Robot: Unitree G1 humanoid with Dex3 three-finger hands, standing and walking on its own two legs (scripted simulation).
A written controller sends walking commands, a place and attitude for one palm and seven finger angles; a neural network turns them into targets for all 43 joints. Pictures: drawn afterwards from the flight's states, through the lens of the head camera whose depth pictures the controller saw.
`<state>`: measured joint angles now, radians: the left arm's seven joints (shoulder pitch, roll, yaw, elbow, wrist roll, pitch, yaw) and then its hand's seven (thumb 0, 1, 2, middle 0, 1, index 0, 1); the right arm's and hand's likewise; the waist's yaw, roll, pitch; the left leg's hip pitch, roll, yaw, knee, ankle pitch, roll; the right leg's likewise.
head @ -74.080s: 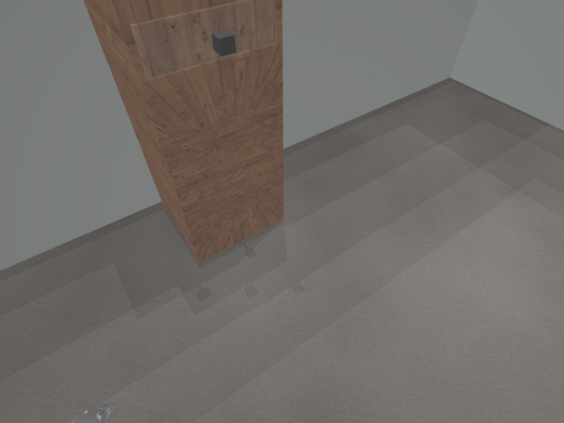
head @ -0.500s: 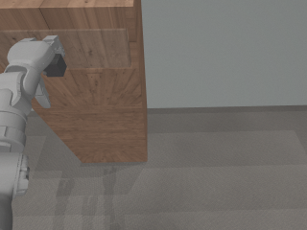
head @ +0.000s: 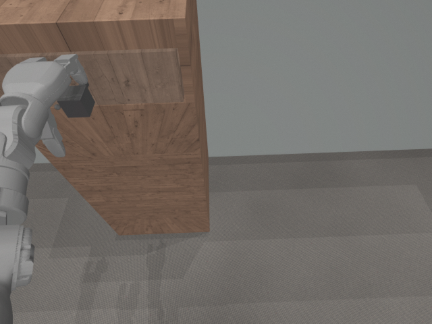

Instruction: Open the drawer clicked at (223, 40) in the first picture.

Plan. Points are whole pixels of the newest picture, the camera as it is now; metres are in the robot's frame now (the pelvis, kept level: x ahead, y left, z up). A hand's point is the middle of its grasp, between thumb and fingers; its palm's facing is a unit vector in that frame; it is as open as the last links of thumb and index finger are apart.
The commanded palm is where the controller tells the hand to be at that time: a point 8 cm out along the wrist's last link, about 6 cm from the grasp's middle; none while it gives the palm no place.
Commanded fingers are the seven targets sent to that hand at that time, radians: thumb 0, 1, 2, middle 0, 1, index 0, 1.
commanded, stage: lift the fingers back up to retry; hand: left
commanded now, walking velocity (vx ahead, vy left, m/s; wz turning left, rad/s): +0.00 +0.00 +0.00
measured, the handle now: (79, 94) +0.52 +0.27 +0.13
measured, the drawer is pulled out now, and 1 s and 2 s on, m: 0.00 0.00 0.00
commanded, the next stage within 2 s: re-aim the fingers above the handle in 0.48 s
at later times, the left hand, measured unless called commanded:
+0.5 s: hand (44, 85) +0.47 +0.28 +0.19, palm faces -0.06 -0.02 -1.00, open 13.9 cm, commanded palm +0.45 +0.29 +0.26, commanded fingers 0.00 -0.50 0.30 -0.30 -1.20 -0.30 -1.20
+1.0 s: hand (54, 83) +0.48 +0.27 +0.19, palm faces -0.04 -0.02 -1.00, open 13.9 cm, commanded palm +0.46 +0.29 +0.26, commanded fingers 0.00 -0.50 0.30 -0.30 -1.20 -0.30 -1.20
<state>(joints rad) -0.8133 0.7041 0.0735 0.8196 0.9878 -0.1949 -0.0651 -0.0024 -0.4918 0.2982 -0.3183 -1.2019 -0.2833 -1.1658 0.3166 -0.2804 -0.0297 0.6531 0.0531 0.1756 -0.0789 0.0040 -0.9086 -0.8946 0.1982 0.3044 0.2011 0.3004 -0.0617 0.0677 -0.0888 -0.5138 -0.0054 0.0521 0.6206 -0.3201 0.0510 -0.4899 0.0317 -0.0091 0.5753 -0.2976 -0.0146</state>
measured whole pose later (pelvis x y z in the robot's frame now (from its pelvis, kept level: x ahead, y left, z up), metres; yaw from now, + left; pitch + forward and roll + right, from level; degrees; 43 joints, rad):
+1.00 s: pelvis +0.01 +0.00 +0.01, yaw +2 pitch +11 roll -1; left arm -0.95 0.70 -0.01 0.79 0.93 -0.16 -0.19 0.00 -0.49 0.30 -0.32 -1.20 -0.32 -1.20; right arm 0.29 -0.29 -0.02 0.66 0.06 0.18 -0.06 0.00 -0.91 -0.89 0.20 0.30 0.20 0.30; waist -0.05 0.07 -0.07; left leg -0.46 -0.03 0.03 0.56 -0.30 0.06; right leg -0.43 0.01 -0.03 0.52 -0.29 -0.01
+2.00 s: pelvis +0.00 +0.00 +0.01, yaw +1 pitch +11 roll -1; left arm -0.91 0.72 0.06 0.76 0.92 -0.23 -0.17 0.00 -0.49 0.30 -0.32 -1.20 -0.32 -1.20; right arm 0.28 -0.29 -0.02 0.67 0.05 0.17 -0.07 0.00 -0.91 -0.89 0.20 0.30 0.20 0.30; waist -0.05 0.07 -0.06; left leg -0.46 -0.02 0.03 0.57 -0.29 0.05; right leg -0.43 0.02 -0.03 0.52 -0.28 -0.01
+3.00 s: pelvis +0.00 +0.00 +0.00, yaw +1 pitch +12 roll -1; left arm -0.90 0.70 0.02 0.80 0.96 -0.11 -0.11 0.00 -0.49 0.30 -0.31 -1.20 -0.31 -1.20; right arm 0.25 -0.29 -0.02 0.66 0.05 0.17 -0.04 0.00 -0.91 -0.89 0.20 0.30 0.20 0.30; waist -0.02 0.07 -0.08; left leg -0.49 -0.02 0.03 0.58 -0.29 0.05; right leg -0.46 0.02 -0.02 0.54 -0.28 -0.01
